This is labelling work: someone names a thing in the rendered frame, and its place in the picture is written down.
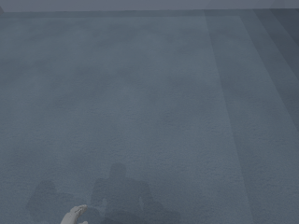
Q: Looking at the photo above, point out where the robot left hand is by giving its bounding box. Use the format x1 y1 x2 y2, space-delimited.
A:
60 204 88 224

